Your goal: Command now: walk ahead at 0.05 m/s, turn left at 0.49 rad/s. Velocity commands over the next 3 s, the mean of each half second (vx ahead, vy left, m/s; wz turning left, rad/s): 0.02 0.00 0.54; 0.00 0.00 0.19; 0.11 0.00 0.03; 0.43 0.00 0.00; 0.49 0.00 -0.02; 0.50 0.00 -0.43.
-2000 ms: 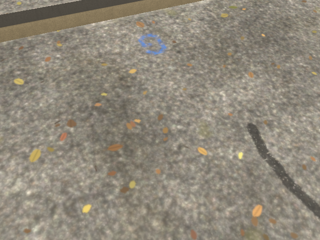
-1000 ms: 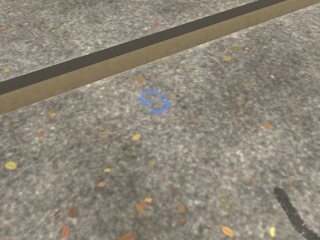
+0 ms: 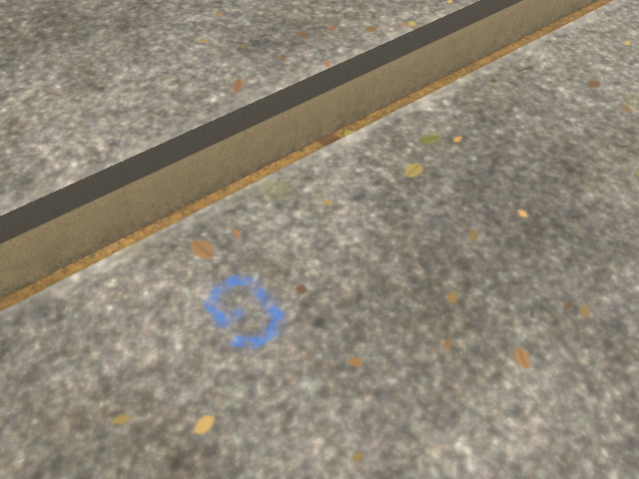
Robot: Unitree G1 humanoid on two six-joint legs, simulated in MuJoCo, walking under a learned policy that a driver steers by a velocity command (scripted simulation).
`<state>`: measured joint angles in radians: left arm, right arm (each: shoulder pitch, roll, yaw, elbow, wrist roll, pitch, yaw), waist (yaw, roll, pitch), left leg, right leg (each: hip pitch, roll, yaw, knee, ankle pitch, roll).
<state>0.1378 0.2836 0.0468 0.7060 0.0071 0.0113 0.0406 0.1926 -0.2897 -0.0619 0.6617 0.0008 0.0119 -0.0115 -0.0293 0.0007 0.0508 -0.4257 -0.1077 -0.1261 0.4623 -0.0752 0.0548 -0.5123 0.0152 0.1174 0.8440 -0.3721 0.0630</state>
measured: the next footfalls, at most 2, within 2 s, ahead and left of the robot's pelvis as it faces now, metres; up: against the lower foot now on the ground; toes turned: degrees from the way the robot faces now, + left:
right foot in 0.14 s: +0.10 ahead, -0.15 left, +0.00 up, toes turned +11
left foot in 0.56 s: +0.02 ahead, +0.11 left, +0.00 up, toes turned +20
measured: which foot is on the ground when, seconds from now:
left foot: down 0.00-0.14, up 0.16-0.54, down 0.56-1.00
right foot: up 0.00-0.12, down 0.14-0.56, up 0.58-0.88, down 0.90-1.00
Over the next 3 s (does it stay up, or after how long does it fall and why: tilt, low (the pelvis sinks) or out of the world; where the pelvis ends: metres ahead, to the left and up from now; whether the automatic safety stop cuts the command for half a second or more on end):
stays up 0.80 0.25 -0.01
